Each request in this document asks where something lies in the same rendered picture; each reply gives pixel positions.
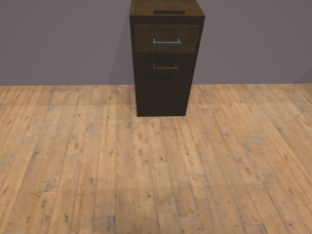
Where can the cabinet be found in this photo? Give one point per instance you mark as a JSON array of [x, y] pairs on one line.
[[164, 93]]

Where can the handle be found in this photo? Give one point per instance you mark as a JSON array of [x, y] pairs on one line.
[[164, 68], [168, 12], [178, 43]]

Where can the drawer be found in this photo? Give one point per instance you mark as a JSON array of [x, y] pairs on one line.
[[186, 33]]

